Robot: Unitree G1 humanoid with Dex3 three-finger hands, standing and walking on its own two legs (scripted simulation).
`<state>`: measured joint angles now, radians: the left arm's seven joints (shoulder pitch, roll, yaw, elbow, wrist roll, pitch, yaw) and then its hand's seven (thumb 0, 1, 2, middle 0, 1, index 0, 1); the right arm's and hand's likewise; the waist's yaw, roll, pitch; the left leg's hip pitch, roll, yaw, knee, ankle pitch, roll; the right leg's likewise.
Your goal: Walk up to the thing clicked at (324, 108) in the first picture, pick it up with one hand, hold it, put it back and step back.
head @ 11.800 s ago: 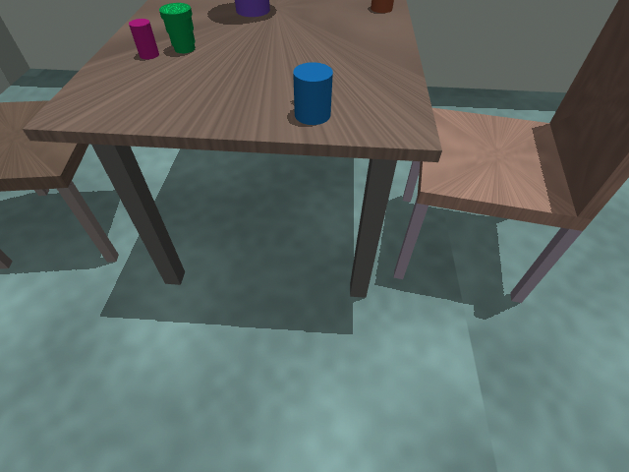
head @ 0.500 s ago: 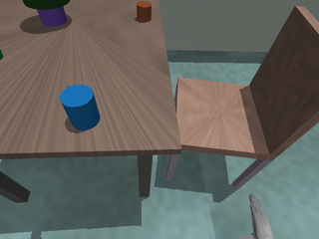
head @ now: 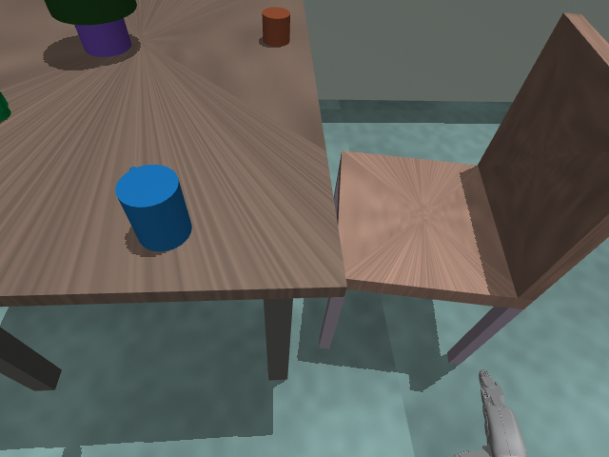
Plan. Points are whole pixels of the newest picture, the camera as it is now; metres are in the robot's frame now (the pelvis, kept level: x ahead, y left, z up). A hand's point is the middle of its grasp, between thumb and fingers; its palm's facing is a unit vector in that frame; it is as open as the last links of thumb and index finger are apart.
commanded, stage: go down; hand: left
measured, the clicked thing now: (152, 202) +0.47 +0.22 +0.04
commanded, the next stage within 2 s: approach in 0.02 s
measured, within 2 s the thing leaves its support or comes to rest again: neither
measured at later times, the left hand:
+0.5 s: hand (39, 219) +0.40 +0.33 +0.09, palm faces +0.16 -0.99 +0.04, open 17.8 cm
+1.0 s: hand (127, 214) +0.44 +0.24 +0.06, palm faces +0.21 -0.98 +0.01, open 17.7 cm
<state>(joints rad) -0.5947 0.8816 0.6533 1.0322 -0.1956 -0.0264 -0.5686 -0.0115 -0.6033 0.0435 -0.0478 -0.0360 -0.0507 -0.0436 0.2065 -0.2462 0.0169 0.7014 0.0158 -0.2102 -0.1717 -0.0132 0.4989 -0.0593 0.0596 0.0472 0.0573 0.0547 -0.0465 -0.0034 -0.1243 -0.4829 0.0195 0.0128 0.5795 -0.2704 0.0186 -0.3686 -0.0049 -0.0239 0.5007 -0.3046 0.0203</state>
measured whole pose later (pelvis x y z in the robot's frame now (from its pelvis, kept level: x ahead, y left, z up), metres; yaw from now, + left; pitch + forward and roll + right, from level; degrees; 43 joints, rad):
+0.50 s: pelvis -0.01 +0.00 -0.01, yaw +0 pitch +14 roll -2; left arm -0.66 0.72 0.52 1.09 -0.21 -0.15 -0.49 -0.01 -0.61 0.06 -0.04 -0.04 -0.03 -0.06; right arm 0.22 -0.22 0.05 0.58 -0.01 -0.23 -0.13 -0.01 0.53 -0.05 0.06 0.05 0.06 0.06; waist -0.08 -0.01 -0.11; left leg -0.64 0.03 0.00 0.71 -0.31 0.02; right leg -0.53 0.00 -0.03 0.64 -0.35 0.02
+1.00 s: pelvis +0.00 +0.00 -0.04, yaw -2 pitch +15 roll -2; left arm -0.58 0.45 0.43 0.86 -0.18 -0.23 -0.15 -0.01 -0.61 0.01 -0.06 -0.04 -0.07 -0.04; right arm 0.30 -0.23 -0.04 0.36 -0.01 -0.07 -0.02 -0.01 0.50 -0.06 0.06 0.05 0.06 0.06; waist -0.08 0.02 -0.15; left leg -0.74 0.05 0.02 0.88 -0.41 0.01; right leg -0.64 0.02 -0.01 0.82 -0.45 0.01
